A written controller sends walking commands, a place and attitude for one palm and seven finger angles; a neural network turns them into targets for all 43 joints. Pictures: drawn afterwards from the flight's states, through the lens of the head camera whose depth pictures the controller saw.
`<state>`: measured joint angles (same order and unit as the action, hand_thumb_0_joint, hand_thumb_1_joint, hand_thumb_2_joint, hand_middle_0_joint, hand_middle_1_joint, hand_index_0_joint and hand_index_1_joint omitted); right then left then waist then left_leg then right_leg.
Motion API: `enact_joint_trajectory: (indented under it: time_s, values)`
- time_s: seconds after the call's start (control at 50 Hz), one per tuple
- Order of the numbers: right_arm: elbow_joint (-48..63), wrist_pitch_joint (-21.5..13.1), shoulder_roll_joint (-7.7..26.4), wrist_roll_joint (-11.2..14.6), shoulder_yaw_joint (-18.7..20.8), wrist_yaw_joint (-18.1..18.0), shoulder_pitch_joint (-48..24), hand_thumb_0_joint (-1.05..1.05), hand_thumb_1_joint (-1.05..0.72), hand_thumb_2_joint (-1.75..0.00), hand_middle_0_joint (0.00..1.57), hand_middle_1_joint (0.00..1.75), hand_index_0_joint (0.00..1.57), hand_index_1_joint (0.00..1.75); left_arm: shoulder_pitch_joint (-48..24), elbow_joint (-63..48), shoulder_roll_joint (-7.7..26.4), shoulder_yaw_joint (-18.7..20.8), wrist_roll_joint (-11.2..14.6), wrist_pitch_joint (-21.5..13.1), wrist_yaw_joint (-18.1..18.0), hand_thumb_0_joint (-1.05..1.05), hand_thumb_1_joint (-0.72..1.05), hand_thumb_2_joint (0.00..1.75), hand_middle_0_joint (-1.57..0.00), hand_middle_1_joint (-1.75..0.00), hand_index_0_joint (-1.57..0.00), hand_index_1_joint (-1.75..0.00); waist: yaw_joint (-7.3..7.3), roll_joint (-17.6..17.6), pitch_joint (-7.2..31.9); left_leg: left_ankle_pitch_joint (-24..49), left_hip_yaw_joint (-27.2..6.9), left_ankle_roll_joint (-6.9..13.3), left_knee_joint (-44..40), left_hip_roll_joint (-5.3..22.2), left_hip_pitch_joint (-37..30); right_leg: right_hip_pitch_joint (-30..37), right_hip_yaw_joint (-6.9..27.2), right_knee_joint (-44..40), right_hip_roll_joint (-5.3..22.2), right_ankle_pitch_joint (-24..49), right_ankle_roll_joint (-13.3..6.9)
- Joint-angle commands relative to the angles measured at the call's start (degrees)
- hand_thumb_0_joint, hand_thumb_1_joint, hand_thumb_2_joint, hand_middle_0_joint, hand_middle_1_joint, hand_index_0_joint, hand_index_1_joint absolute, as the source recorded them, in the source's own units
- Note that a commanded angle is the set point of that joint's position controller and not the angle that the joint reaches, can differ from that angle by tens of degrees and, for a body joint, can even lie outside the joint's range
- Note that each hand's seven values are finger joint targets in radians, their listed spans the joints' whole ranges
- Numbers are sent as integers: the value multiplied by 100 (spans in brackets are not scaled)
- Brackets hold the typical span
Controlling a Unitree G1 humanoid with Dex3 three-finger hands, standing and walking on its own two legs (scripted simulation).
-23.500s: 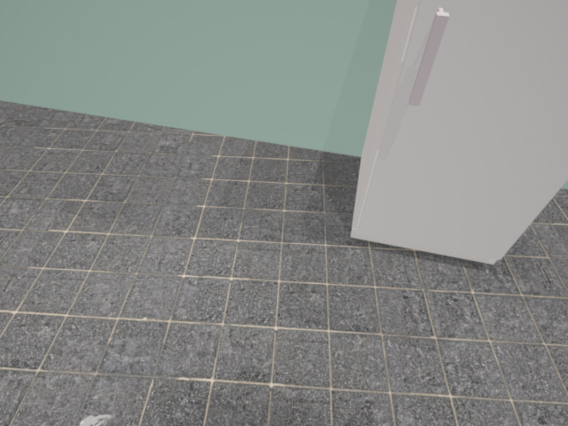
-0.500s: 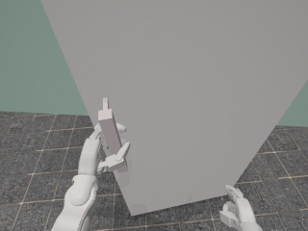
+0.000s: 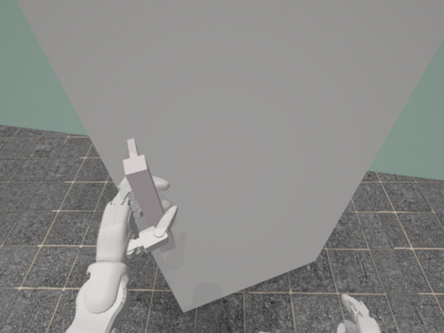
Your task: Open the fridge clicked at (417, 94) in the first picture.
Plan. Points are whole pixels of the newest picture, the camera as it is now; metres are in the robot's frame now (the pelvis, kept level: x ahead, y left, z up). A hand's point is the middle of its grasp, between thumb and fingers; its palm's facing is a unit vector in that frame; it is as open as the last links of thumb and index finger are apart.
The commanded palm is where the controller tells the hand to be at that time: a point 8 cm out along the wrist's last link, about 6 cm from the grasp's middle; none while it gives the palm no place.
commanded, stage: walk backward, drawing the door open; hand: left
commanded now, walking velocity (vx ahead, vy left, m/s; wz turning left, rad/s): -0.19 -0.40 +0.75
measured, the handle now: (151, 201) +0.31 +0.12 +0.11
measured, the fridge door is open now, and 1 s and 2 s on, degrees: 31 59 64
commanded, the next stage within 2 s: stop walking and hold the door back in 1.12 s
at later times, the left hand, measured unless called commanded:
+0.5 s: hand (210, 302) +0.15 +0.02 +0.11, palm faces +0.34 -0.92 -0.17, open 7.2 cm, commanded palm +0.10 +0.05 +0.12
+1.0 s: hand out of the picture +0.07 -0.09 +0.12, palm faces +0.75 -0.62 -0.21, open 7.0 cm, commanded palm +0.01 -0.08 +0.12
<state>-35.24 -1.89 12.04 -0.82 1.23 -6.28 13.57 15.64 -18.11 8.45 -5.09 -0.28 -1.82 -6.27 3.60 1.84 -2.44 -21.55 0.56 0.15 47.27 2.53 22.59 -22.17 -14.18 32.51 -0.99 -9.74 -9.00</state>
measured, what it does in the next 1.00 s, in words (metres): steps to the right, turning left: left foot, then right foot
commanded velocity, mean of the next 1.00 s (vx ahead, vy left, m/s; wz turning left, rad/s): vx -0.18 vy -0.35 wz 0.71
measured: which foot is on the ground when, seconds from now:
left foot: up 0.00-0.04, down 0.06-0.26, up 0.28-0.40, down 0.42-0.60, up 0.62-0.84, down 0.86-1.00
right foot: down 0.00-0.04, up 0.06-0.26, down 0.28-0.40, up 0.42-0.60, down 0.62-0.84, up 0.86-1.00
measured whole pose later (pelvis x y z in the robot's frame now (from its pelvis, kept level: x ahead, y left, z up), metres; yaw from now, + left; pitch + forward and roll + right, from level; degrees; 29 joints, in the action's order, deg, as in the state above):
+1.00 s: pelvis -0.01 -0.38 +0.02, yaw +52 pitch -1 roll -2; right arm -35.7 -7.7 7.1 -1.7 -0.5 -4.2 11.6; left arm 9.3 -17.3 11.7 -2.0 -2.4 -5.8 -2.4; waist 1.2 0.9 -9.9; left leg -16.5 -1.1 -2.9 30.8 6.1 13.2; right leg -32.4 -3.3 59.4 0.9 -22.2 3.0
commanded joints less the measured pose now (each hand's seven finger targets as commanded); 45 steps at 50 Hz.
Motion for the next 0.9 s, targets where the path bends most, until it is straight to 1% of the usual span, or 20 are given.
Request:
enact_joint_trajectory:
  time_s: [0.0,0.02,0.04,0.1,0.18,0.24,0.3,0.36,0.38,0.4,0.42,0.44,0.52,0.58,0.62,0.66,0.78,0.8,0.84,0.88]
  values:
    - [813,-634,180,-35,-78,-42,-124,0,-90,-90,20,30,20,30,-1047,-1617,479,108,-149,-496,123,0,90,90,-45,-140,-45,-140,177,-274,615,-99,69,170,-1177,160,-1585,-986,324,-358,881,-1012,1087]
    - [903,-785,446,-54,-2,-49,-56,0,-90,-90,20,30,20,30,-1174,-1752,334,-80,-71,-570,165,0,90,90,-45,-140,-45,-140,387,1190,308,96,-2336,805,-3400,1408,-1766,-1981,380,1968,147,-1266,1682]
    - [1124,-808,624,-218,31,38,-537,0,-90,-90,20,30,20,30,-1276,-1763,520,37,-232,-730,144,0,90,90,-45,-140,-45,-140,19,1917,331,-406,-5327,1456,-4421,2985,-582,-1678,1788,4037,223,-1573,1516]
    - [856,-661,524,-236,125,103,-1160,0,-90,-90,20,30,20,30,-1283,-1962,675,271,-388,-901,188,0,90,90,-45,-140,-45,-140,-178,785,-121,-888,-3712,1180,-3515,2253,668,-933,2557,3850,530,-1391,1107]
    - [706,-907,552,-35,191,144,-939,0,-90,-90,20,30,20,30,-1187,-1388,205,-38,-197,-823,158,0,90,90,-45,-140,-45,-140,-261,529,998,-970,-1385,203,-2927,730,620,1749,910,71,-274,-1403,1073]
    - [531,-935,-45,24,149,206,-617,0,-90,-90,20,30,20,30,-1920,-2051,693,225,-259,-984,170,0,90,90,-45,-140,-45,-140,27,-956,1541,160,489,-317,38,-484,-310,984,1429,-1268,1107,-327,407]
    - [599,-1051,113,49,252,91,-883,0,-90,-90,20,30,20,30,-1397,-1337,590,376,-220,-883,305,0,90,90,-45,-140,-45,-140,-243,-1743,1059,-980,200,-171,1932,-56,448,605,1809,-792,1881,1610,-332]
    - [509,-1076,208,-30,118,-63,-457,0,-90,-90,20,30,20,30,-1869,-1575,153,-95,-130,-971,505,0,90,90,-45,-140,-45,-140,292,-428,876,1278,-383,115,-1615,359,-1874,-1006,495,2230,833,1124,576]
    - [622,-1099,654,-101,282,-28,-562,0,-90,-90,20,30,20,30,-1669,-1485,-57,-301,-114,-1060,532,0,90,90,-45,-140,-45,-140,133,1824,889,3909,-3518,575,-3019,2246,-2824,-2437,755,3906,-14,-1981,1203]
    - [570,-1082,729,-208,238,154,-497,0,-90,-90,20,30,20,30,-2000,-1840,377,2,-308,-1228,471,0,90,90,-45,-140,-45,-140,97,1246,1253,3144,-4974,882,-3361,2872,-2855,-2316,1897,4344,122,-2293,1234]
    - [657,-992,804,-127,351,193,-901,0,-90,-90,20,30,20,30,-1731,-1695,349,56,-344,-1257,436,0,90,90,-45,-140,-45,-140,12,616,1094,1389,-4499,1284,-3309,2744,-2276,-2144,2150,4173,248,-2012,1245]
    - [696,-925,648,-170,339,177,-1057,0,-90,-90,20,30,20,30,-1780,-2143,566,304,-277,-1236,407,0,90,90,-45,-140,-45,-140,-21,1323,853,500,-4121,1278,-3269,2448,-1599,-1856,2274,4020,369,-1831,1275]
    - [824,-842,497,-77,239,154,-1249,0,-90,-90,20,30,20,30,-1265,-1879,416,518,-137,-929,248,0,90,90,-45,-140,-45,-140,-427,1487,1129,-1228,-1202,205,-2933,1063,1063,2109,1134,725,-107,-1372,1016]
    - [809,-902,16,58,177,71,-1001,0,-90,-90,20,30,20,30,-1857,-2231,1073,905,-218,-702,172,0,90,90,-45,-140,-45,-140,-349,-1572,1228,-1228,411,-337,1791,-448,386,447,2648,-1879,1563,-1736,59]
    - [905,-819,-174,-85,90,113,-941,0,-90,-90,20,30,20,30,-1545,-1934,995,1011,-199,-573,146,0,90,90,-45,-140,-45,-140,-294,-1388,1127,-1270,224,-151,3227,-144,735,132,2890,-1653,2250,-1170,-245]
    - [908,-780,0,-54,164,50,-1064,0,-90,-90,20,30,20,30,-1648,-1870,1022,1038,-207,-682,262,0,90,90,-45,-140,-45,-140,-358,-1438,698,-1199,416,-234,3243,11,752,303,2231,-1428,1874,-402,-300]
    - [909,-841,113,-49,72,-61,-453,0,-90,-90,20,30,20,30,-1328,-1671,630,665,-39,-739,234,0,90,90,-45,-140,-45,-140,-144,-997,1270,-494,680,-69,-1291,-1,-852,917,1115,-124,1542,1459,56]
    - [940,-846,159,-64,87,-46,-241,0,-90,-90,20,30,20,30,-1444,-1801,622,605,-33,-774,257,0,90,90,-45,-140,-45,-140,40,-536,1414,409,356,60,-2229,263,-1831,83,921,916,1302,967,360]
    - [1107,-869,557,-163,176,-21,-466,0,-90,-90,20,30,20,30,-1610,-1893,605,456,-238,-988,319,0,90,90,-45,-140,-45,-140,-164,1452,1079,5396,-3785,1193,-3102,3198,-3369,-2605,1154,3040,405,-2401,1316]
    - [969,-894,577,-155,262,35,-523,0,-90,-90,20,30,20,30,-1861,-2204,903,782,-324,-1179,373,0,90,90,-45,-140,-45,-140,-100,1350,1093,5055,-3268,1256,-2746,2710,-3028,-2528,1728,3501,472,-1996,1304]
